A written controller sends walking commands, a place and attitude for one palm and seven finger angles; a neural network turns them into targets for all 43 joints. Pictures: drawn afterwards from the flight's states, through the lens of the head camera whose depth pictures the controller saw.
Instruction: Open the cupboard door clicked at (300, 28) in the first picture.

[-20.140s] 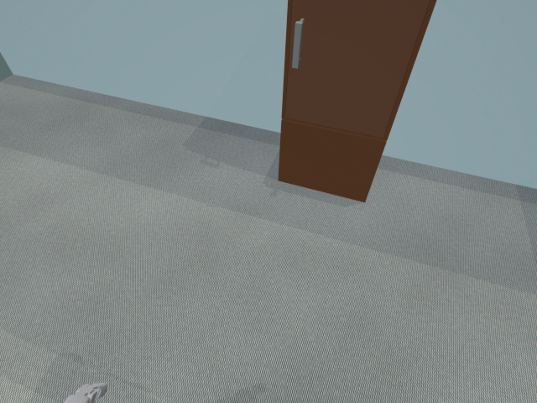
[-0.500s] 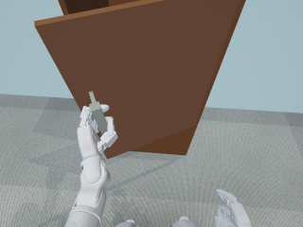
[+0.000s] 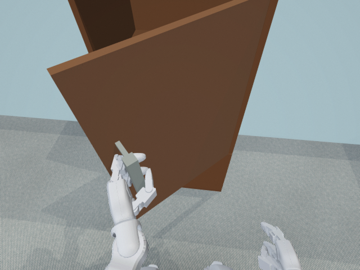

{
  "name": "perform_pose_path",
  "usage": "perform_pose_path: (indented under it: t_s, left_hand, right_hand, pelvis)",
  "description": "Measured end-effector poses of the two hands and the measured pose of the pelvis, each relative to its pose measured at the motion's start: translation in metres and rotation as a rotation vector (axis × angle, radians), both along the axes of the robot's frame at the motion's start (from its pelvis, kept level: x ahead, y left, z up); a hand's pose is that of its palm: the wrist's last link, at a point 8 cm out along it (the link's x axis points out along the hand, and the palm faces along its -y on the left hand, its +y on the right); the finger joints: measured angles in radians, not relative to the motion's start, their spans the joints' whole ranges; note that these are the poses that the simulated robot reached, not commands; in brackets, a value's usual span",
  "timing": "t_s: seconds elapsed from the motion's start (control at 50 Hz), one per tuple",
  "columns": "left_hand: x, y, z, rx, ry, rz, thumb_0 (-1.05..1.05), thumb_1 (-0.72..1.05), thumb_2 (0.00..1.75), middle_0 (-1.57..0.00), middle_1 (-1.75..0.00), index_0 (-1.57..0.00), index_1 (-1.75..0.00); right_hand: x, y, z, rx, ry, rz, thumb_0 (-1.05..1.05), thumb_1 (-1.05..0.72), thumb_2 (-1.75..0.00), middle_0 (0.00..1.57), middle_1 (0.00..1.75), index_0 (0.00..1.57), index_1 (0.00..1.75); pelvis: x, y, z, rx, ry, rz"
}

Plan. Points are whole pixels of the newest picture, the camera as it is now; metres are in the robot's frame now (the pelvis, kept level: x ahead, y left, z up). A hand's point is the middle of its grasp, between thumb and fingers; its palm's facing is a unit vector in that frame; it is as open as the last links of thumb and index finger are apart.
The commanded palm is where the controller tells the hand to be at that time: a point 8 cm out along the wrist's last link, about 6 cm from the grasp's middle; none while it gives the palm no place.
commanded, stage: open thumb and fingers to let go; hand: left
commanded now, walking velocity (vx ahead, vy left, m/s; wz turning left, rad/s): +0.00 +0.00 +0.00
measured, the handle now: (132, 171) +0.32 +0.13 +0.05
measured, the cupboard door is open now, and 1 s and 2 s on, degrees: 44 48 46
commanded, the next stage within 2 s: slide the hand sideways off the handle in 0.68 s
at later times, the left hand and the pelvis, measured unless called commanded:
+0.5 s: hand (149, 185) +0.28 +0.08 +0.05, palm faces +0.32 -0.95 -0.01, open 14.0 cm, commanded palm +0.24 +0.13 +0.05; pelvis -0.01 +0.01 +0.00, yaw +0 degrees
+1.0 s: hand (147, 209) +0.24 +0.08 +0.05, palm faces -0.23 -0.97 -0.08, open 16.0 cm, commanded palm +0.23 +0.13 +0.05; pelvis -0.01 +0.03 -0.01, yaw +0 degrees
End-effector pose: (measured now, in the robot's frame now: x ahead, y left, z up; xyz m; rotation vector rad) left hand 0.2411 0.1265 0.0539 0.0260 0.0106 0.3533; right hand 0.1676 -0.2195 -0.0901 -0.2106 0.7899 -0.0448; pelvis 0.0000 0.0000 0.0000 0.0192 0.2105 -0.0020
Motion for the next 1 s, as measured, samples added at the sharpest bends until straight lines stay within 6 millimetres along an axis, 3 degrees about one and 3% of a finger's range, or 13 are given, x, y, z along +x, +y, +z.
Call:
perform_pose_path:
  t_s: [0.12, 0.34, 0.46, 0.56, 0.82, 0.92, 1.0]
  left_hand:
    - [0.004, 0.004, -0.001, -0.01, 0.016, 0.002, 0.01, 0.46, 0.7, -0.36, -1.31, -0.36, -1.3]
    - [0.003, 0.003, 0.003, -0.021, 0.0, -0.015, 0.01, -0.17, 0.44, -0.32, -1.23, -0.32, -1.23]
    - [0.006, 0.0, 0.0, -0.023, 0.012, -0.027, 0.0, -0.39, 0.35, -0.29, -1.12, -0.29, -1.12]
    - [0.007, 0.0, -0.001, -0.017, 0.012, -0.036, -0.01, -0.46, 0.32, -0.26, -0.94, -0.28, -0.94]
    - [-0.001, 0.002, -0.001, -0.007, 0.012, -0.088, -0.01, -0.5, 0.3, -0.4, -0.61, -0.39, -0.64]
    - [-0.008, 0.012, -0.001, 0.104, -0.006, -0.403, -0.01, -0.5, 0.3, -0.32, -0.48, -0.27, -0.5]
    - [-0.014, 0.012, 0.001, 0.052, 0.016, -0.584, -0.01, -0.5, 0.3, -0.24, -0.39, -0.19, -0.4]
  right_hand:
    - [0.002, 0.003, -0.001, 0.019, -0.015, -0.001, 0.01, -0.91, -0.9, 0.2, 0.3, 0.2, 0.3]
    - [-0.008, 0.007, -0.004, 0.026, -0.005, 0.001, 0.01, -0.9, -0.9, 0.2, 0.3, 0.2, 0.3]
    - [-0.014, 0.009, -0.005, 0.019, 0.007, -0.008, 0.01, -0.9, -0.9, 0.2, 0.3, 0.2, 0.3]
    - [-0.016, 0.012, -0.005, 0.016, 0.008, -0.014, 0.01, -0.9, -0.9, 0.2, 0.3, 0.2, 0.3]
    - [-0.008, 0.028, -0.001, 0.028, -0.026, 0.008, 0.01, -0.9, -0.9, 0.2, 0.3, 0.2, 0.3]
    - [-0.01, 0.03, -0.002, 0.025, -0.044, 0.025, 0.01, -0.9, -0.9, 0.2, 0.3, 0.2, 0.3]
    - [-0.013, 0.03, 0.002, 0.035, -0.078, -0.005, 0.01, -0.9, -0.9, 0.2, 0.3, 0.2, 0.3]
  pelvis:
    - [-0.003, -0.003, 0.0, 0.004, -0.001, 0.002]
    - [-0.005, 0.001, 0.0, 0.003, -0.006, 0.001]
    - [-0.006, 0.006, -0.001, 0.001, -0.003, -0.004]
    - [-0.005, 0.01, -0.001, -0.003, -0.003, -0.008]
    - [-0.005, 0.02, -0.003, -0.01, -0.008, -0.012]
    - [-0.009, 0.024, -0.007, -0.013, -0.015, -0.002]
    - [-0.012, 0.03, -0.006, -0.021, -0.034, -0.003]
